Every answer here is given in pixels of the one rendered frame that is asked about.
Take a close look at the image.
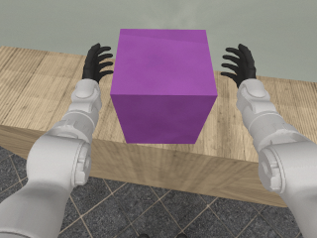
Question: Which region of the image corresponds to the carton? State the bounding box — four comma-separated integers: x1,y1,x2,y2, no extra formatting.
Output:
110,29,218,144

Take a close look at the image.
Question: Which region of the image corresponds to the robot left forearm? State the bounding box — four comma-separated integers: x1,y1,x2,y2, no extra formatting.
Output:
26,78,102,178

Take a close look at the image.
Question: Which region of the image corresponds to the pedestal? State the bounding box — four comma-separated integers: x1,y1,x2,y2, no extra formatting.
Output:
0,46,317,207

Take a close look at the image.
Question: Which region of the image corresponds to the robot right hand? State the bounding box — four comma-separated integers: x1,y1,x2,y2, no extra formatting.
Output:
220,44,257,89

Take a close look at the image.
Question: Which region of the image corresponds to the robot right forearm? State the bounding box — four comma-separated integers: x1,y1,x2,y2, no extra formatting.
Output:
236,78,317,154

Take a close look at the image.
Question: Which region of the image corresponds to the robot left hand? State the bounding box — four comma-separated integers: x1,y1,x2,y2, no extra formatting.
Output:
81,43,114,84

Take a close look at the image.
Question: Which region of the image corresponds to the left robot upper arm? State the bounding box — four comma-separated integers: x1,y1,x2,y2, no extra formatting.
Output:
0,134,92,238

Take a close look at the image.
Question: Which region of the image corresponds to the right robot upper arm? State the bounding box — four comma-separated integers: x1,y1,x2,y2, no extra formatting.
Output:
258,141,317,238

